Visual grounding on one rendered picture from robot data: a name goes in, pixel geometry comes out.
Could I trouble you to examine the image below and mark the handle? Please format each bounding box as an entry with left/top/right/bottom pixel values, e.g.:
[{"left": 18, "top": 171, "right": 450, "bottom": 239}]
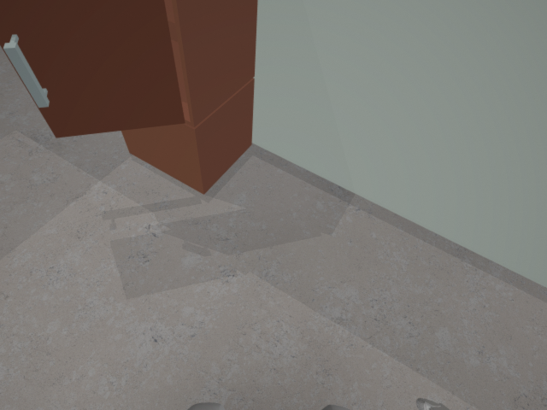
[{"left": 3, "top": 34, "right": 50, "bottom": 108}]

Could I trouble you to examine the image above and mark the cupboard door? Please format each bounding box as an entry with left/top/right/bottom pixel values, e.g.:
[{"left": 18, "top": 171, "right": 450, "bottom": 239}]
[{"left": 0, "top": 0, "right": 185, "bottom": 138}]

